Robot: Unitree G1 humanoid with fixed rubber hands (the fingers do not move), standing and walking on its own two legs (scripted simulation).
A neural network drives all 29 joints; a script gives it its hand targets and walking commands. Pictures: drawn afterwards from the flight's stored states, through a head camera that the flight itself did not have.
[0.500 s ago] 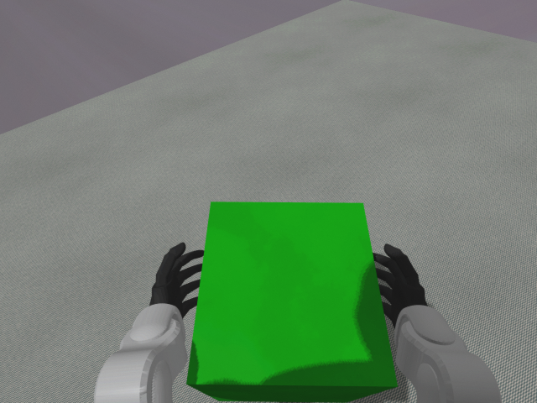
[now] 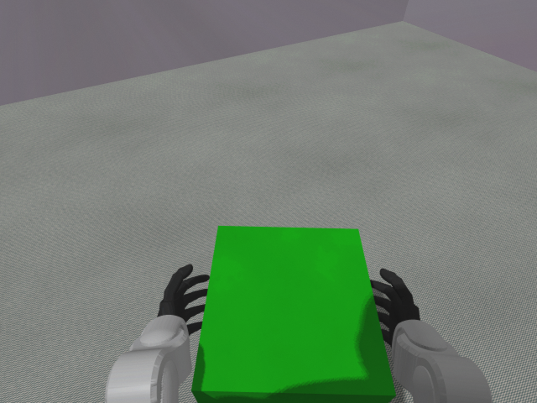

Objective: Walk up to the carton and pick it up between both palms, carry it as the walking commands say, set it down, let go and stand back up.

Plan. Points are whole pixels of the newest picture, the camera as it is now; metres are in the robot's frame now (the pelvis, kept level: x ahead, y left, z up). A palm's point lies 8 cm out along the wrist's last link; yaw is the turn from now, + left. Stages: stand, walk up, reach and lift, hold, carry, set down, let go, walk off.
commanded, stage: carry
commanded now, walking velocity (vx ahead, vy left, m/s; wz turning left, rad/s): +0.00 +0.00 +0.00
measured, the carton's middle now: (285, 336) +0.25 +0.01 -0.01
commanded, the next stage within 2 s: none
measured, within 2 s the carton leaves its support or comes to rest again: neither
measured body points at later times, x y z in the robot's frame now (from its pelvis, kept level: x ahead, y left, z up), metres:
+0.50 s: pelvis -0.07 +0.01 -0.01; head -0.10 +0.01 +0.44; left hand +0.17 +0.15 +0.08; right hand +0.16 -0.14 +0.08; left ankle -0.01 +0.12 -0.74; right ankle -0.08 -0.12 -0.74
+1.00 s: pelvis -0.07 -0.01 -0.01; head -0.08 -0.01 +0.44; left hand +0.18 +0.13 +0.08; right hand +0.16 -0.17 +0.07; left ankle -0.01 +0.12 -0.74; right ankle -0.08 -0.12 -0.74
